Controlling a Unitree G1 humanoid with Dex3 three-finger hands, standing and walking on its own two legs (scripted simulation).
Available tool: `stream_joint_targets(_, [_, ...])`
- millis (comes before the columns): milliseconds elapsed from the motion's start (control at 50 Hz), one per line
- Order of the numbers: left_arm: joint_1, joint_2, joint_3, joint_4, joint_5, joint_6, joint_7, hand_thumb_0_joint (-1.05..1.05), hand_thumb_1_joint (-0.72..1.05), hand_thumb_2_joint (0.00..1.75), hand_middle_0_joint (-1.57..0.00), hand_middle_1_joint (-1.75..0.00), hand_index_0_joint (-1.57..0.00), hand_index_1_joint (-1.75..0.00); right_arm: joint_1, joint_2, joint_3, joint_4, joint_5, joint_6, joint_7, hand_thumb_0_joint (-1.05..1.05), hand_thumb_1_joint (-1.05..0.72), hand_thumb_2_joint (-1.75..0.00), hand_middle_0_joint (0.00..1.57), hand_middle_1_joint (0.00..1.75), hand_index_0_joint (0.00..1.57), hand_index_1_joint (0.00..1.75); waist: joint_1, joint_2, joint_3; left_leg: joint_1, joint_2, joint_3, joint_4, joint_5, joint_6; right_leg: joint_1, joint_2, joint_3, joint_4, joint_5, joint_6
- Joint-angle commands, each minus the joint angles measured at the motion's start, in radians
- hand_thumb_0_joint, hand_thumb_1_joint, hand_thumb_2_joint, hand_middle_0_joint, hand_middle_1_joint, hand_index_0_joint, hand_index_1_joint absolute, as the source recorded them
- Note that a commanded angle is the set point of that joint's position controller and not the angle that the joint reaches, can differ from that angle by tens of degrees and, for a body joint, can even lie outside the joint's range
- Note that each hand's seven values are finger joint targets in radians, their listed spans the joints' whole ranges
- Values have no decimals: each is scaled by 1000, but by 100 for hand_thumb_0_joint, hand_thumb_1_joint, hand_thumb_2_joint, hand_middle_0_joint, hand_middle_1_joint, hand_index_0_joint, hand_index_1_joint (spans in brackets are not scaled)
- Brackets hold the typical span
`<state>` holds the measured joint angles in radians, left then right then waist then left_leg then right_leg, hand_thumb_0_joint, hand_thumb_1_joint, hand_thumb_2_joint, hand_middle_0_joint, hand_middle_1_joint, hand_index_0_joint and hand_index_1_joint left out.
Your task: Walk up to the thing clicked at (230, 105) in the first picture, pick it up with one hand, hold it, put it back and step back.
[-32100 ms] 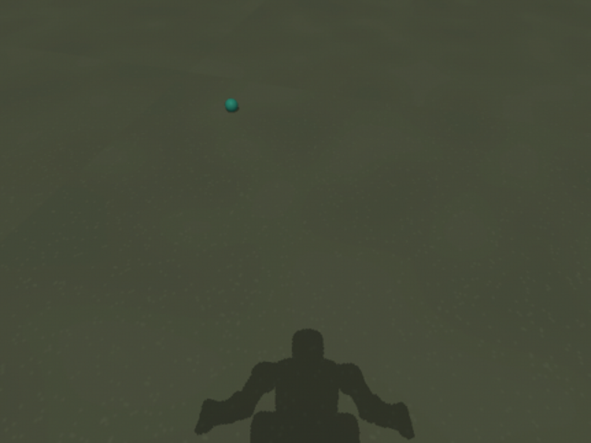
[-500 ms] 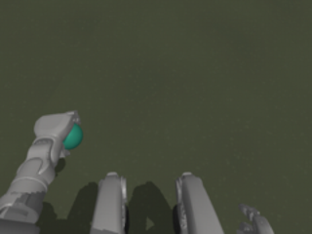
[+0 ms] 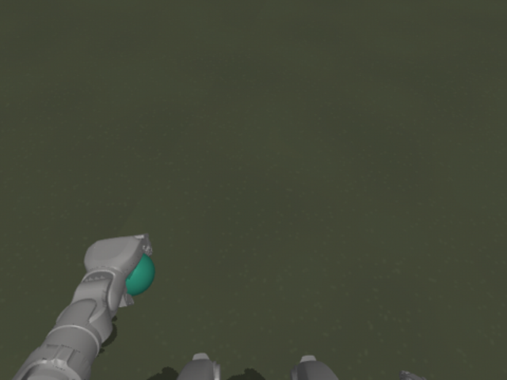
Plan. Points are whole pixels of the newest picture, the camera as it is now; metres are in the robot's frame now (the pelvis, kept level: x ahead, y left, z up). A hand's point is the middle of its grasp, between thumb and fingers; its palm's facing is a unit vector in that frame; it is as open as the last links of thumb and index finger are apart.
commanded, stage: lift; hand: left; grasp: from above
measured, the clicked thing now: (132, 273) +0.35 +0.22 -0.10
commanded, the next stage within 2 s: hold in 0.42 s
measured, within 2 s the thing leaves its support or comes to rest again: neither
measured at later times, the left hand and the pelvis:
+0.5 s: hand (118, 247) +0.35 +0.22 -0.01, palm faces -0.44 -0.06 -0.90, open 10.6 cm; pelvis +0.04 +0.00 +0.06, yaw +0 degrees
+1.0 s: hand (110, 237) +0.35 +0.22 +0.03, palm faces -0.45 -0.04 -0.89, open 10.6 cm; pelvis +0.04 +0.00 +0.08, yaw -1 degrees
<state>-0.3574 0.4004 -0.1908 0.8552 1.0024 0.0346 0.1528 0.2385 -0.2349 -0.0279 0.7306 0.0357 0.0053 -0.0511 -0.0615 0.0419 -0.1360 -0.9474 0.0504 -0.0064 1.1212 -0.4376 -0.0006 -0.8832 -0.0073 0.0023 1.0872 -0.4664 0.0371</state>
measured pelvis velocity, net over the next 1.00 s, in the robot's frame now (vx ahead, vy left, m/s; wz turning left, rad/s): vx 0.04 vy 0.00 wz -0.01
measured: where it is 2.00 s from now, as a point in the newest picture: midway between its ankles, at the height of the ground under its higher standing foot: outside the picture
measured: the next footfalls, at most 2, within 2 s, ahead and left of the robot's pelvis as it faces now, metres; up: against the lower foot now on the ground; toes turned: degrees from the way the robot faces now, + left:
none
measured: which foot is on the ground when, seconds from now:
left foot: down 0.00-1.00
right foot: down 0.00-1.00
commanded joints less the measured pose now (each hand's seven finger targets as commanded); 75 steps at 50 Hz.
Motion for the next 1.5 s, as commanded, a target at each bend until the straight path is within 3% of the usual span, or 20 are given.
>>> stream_joint_targets(0, [-297, 204, 94, -154, 2, 3, 55, 0, 43, 89, -79, -94, -82, -91, 30, -154, -54, -90, -7, -27, -10, 0, -91, -90, 20, 30, 20, 30, 1, 22, -287, 363, -39, -12, -258, 158, -1, 184, 45, -17, -242, 171, -51])
stream_joint_targets(40, [-276, 180, 82, -127, 5, 6, 57, 0, 42, 91, -80, -93, -82, -91, 23, -150, -52, -92, -7, -24, -5, 0, -91, -90, 20, 30, 20, 30, 1, 23, -255, 379, -43, -6, -288, 149, -1, 196, 43, -12, -273, 165, -51])
stream_joint_targets(80, [-299, 205, 98, -142, 5, 2, 59, 0, 44, 91, -81, -92, -83, -90, 28, -155, -58, -93, -6, -23, -5, 0, -91, -90, 20, 30, 20, 30, 4, 8, -268, 414, -43, -6, -311, 170, -2, 239, 43, -10, -299, 184, -48])
stream_joint_targets(120, [-288, 182, 82, -150, 3, -1, 55, 0, 41, 91, -80, -90, -81, -89, 26, -152, -59, -96, -6, -22, -3, 0, -91, -90, 20, 30, 20, 30, 8, 19, -258, 448, -45, -1, -339, 189, -3, 264, 39, -8, -323, 204, -48])
stream_joint_targets(200, [-319, 183, 79, -163, -9, -5, 54, 0, 43, 94, -81, -91, -83, -90, 29, -156, -64, -98, -4, -20, -3, 0, -91, -90, 20, 30, 20, 30, 0, -13, -245, 500, -46, 4, -383, 222, 1, 329, 40, -4, -385, 238, -39])
stream_joint_targets(220, [-295, 198, 90, -147, -8, -5, 55, 0, 44, 96, -82, -92, -83, -91, 30, -158, -65, -96, -2, -18, -3, 0, -91, -90, 20, 30, 20, 30, 10, -32, -241, 500, -51, 6, -390, 226, 4, 348, 37, 2, -399, 243, -38])
stream_joint_targets(240, [-300, 176, 73, -145, -8, -5, 51, 0, 45, 97, -82, -95, -83, -94, 30, -155, -64, -94, -1, -17, -2, 0, -90, -90, 20, 30, 20, 30, 4, -29, -233, 508, -52, 14, -397, 235, 5, 347, 35, 6, -409, 259, -37])
stream_joint_targets(360, [-287, 173, 69, -143, -8, -11, 41, 0, 46, 99, -82, -97, -84, -96, 27, -158, -70, -89, 4, -13, -1, 0, -90, -90, 20, 30, 20, 30, 11, -22, -220, 588, -54, 25, -451, 313, 0, 419, 37, 4, -455, 328, -35])
stream_joint_targets(480, [-282, 187, 68, -157, 1, -15, 9, 0, 48, 93, -82, -95, -85, -92, 12, -160, -74, -95, 9, -6, 1, 0, -90, -90, 20, 30, 20, 30, 27, -24, -200, 623, -56, 31, -494, 356, 0, 472, 39, 7, -490, 362, -37])
stream_joint_targets(500, [-311, 197, 72, -209, -2, -19, 3, 0, 48, 93, -82, -95, -85, -92, 6, -162, -76, -101, 11, -4, 1, 0, -90, -90, 20, 30, 20, 30, 32, -6, -228, 650, -57, 35, -501, 376, -1, 495, 40, 8, -494, 382, -37])
stream_joint_targets(600, [-288, 179, 64, -198, 0, -15, -20, 0, 45, 95, -78, -98, -82, -95, 0, -160, -76, -108, 13, 4, 2, 0, -90, -90, 20, 30, 20, 30, 27, -27, -193, 679, -55, 37, -527, 405, -1, 517, 43, 7, -516, 403, -38])
stream_joint_targets(680, [-280, 181, 61, -213, 1, -13, -40, 0, 44, 95, -78, -100, -81, -96, -4, -164, -78, -114, 13, 10, 5, 0, -90, -90, 20, 30, 20, 30, 34, -20, -198, 716, -48, 36, -537, 485, -2, 542, 48, -1, -519, 459, -39])
stream_joint_targets(840, [-287, 199, 68, -263, 1, -13, -71, 0, 46, 97, -79, -100, -83, -96, -35, -160, -71, -140, 17, 24, 6, 0, -90, -90, 20, 30, 20, 30, 50, -26, -179, 736, -54, 48, -577, 465, 5, 588, 40, 3, -564, 461, -35])
stream_joint_targets(940, [-266, 200, 69, -272, -3, -13, -91, 0, 46, 95, -78, -100, -82, -96, -49, -163, -67, -147, 17, 31, 4, 0, -90, -90, 20, 30, 20, 30, 43, -23, -160, 752, -51, 50, -603, 445, 7, 595, 42, 3, -584, 439, -38])
stream_joint_targets(960, [-277, 196, 64, -305, -7, -16, -96, 0, 47, 96, -80, -100, -83, -96, -57, -160, -66, -155, 19, 31, 4, 0, -90, -90, 20, 30, 20, 30, 57, -17, -154, 750, -48, 46, -614, 438, 4, 599, 44, -1, -587, 424, -41])
stream_joint_targets(1120, [-258, 197, 67, -322, -5, -16, -111, 0, 46, 98, -80, -100, -83, -97, -85, -156, -59, -168, 22, 36, -1, 0, -90, -90, 20, 30, 20, 30, 52, -39, -138, 775, -55, 57, -635, 407, 13, 605, 36, 6, -624, 403, -34])
stream_joint_targets(1200, [-247, 197, 67, -326, -9, -23, -116, 0, 43, 98, -78, -100, -81, -97, -101, -156, -57, -174, 23, 34, -2, 0, -90, -90, 20, 30, 20, 30, 59, -25, -108, 769, -50, 50, -660, 354, 8, 601, 39, 2, -637, 339, -41])
stream_joint_targets(1400, [-244, 207, 80, -377, -13, -21, -119, 0, 41, 99, -74, -104, -78, -100, -125, -151, -49, -176, 23, 26, -7, 0, -90, -90, 20, 30, 20, 30, 66, -24, -116, 788, -51, 51, -676, 342, 9, 614, 37, 6, -655, 327, -39])
stream_joint_targets(1480, [-215, 196, 66, -379, -18, -22, -141, 0, 39, 97, -73, -104, -77, -100, -142, -147, -46, -181, 27, 24, -9, 0, -90, -90, 20, 30, 20, 30, 69, -42, -98, 792, -51, 53, -683, 339, 11, 618, 35, 6, -664, 319, -37])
